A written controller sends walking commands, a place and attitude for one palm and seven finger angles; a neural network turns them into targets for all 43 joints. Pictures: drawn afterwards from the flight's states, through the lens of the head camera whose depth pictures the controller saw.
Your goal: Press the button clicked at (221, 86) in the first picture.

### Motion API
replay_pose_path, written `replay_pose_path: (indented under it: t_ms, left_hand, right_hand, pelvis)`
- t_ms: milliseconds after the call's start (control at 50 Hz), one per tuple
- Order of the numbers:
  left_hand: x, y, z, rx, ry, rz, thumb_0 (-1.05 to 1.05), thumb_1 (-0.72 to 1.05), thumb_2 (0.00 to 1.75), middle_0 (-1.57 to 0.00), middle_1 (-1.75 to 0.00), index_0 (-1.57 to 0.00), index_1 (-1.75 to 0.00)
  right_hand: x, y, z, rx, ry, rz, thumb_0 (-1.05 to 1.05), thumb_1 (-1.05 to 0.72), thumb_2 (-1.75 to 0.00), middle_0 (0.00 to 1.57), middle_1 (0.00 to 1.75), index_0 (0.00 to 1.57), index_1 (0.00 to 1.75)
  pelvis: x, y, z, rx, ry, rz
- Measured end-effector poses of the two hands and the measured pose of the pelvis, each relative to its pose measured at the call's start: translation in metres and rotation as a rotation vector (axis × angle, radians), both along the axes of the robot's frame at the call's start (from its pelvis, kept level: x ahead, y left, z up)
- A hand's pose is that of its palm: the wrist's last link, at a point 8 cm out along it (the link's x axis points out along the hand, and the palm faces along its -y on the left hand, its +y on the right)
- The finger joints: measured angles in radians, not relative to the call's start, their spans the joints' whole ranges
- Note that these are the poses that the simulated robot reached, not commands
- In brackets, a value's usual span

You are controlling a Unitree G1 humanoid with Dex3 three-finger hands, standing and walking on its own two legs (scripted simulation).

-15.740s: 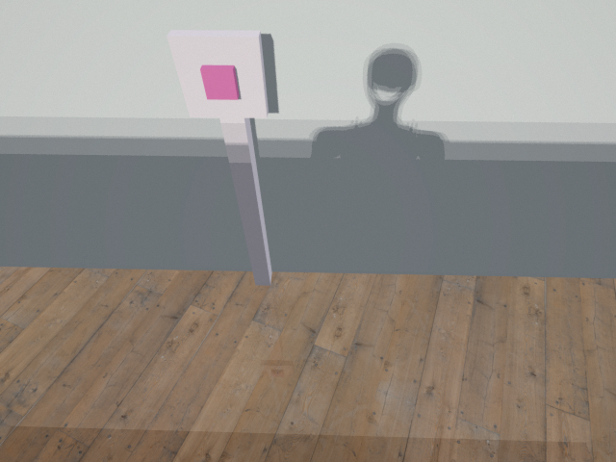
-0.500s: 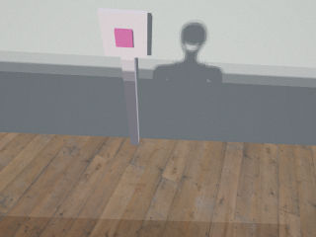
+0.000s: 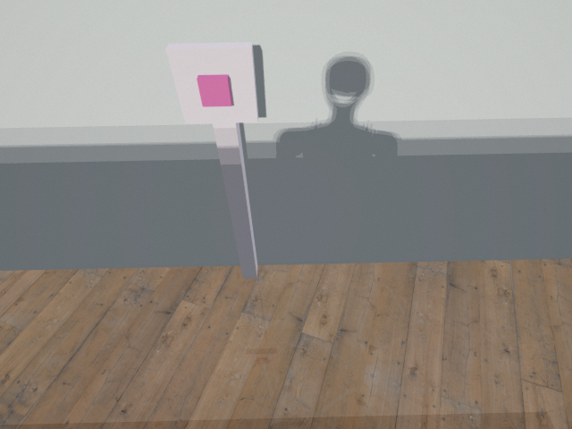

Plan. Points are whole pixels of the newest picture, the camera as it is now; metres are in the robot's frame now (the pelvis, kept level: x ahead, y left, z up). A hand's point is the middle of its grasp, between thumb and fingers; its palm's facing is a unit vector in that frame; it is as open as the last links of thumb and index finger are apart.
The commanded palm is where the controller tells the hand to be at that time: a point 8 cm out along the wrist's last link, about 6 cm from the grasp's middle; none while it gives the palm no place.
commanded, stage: let the arm hang, fingers relaxed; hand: left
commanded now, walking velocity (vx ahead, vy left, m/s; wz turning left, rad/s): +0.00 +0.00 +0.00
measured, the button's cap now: (215, 90) +0.78 +0.20 +0.09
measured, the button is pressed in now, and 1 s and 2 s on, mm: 0 0 0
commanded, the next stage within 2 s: stand and wait in 0.20 s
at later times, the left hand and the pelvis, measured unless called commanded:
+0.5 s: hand out of the picture +0.01 +0.17 -0.17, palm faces +0.02 -0.97 -0.22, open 7.4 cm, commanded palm none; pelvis +0.01 -0.01 +0.00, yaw +0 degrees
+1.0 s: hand out of the picture +0.09 +0.21 -0.16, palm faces -0.01 -0.95 -0.30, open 7.4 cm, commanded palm none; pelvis +0.02 -0.02 +0.01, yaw -1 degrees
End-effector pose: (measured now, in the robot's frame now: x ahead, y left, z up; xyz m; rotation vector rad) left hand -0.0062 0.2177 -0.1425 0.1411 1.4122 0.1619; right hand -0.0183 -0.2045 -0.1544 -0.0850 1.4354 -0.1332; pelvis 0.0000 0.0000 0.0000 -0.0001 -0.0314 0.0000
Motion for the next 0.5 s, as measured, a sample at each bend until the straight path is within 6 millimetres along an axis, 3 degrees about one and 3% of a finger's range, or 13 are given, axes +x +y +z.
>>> replay_pose_path:
  t_ms: [100,340,500]
  left_hand:
    - [0.01,-0.005,-0.001,-0.002,-0.017,-0.005,0.01,0.92,0.9,-0.2,-0.31,-0.21,-0.31]
    - [0.006,-0.002,0.001,0.012,0.019,0.003,0.0,0.91,0.9,-0.2,-0.3,-0.2,-0.3]
    - [0.012,0.004,0.004,0.03,0.018,-0.003,0.0,0.91,0.9,-0.2,-0.3,-0.2,-0.3]
  right_hand:
    - [0.003,-0.004,0.001,-0.005,-0.007,-0.005,0.01,-0.91,-0.89,0.2,0.3,0.2,0.3]
    - [0.007,-0.021,0.004,-0.032,0.015,-0.003,0.01,-0.91,-0.89,0.2,0.3,0.2,0.3]
    - [0.021,-0.036,0.006,-0.061,-0.003,0.008,0.01,-0.91,-0.89,0.2,0.3,0.2,0.3]
  pelvis:
    - [0.002,-0.004,0.0,0.0,-0.002,-0.001]
    - [0.007,-0.01,0.001,-0.003,0.0,-0.002]
    - [0.01,-0.013,0.002,-0.003,-0.001,-0.005]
